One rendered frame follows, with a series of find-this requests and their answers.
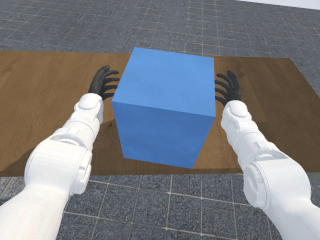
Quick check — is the robot left forearm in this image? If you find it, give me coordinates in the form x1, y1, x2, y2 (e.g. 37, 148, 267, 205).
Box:
24, 93, 104, 184

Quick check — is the right robot hand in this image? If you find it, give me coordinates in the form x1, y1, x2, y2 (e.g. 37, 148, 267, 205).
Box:
214, 70, 242, 107

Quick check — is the robot right upper arm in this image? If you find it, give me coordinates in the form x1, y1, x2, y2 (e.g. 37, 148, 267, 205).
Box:
243, 158, 320, 240

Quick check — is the robot right forearm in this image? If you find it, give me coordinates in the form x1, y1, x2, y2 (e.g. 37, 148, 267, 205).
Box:
220, 100, 311, 197

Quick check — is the carton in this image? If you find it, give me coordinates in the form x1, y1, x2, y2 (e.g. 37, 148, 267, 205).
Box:
111, 47, 216, 169

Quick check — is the robot left upper arm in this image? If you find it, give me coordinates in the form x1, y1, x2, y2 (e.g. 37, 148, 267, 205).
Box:
0, 139, 93, 240

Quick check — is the table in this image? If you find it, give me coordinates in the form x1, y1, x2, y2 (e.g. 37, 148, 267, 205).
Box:
0, 50, 320, 210

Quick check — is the left robot hand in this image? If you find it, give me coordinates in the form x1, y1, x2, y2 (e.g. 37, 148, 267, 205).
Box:
88, 65, 120, 101

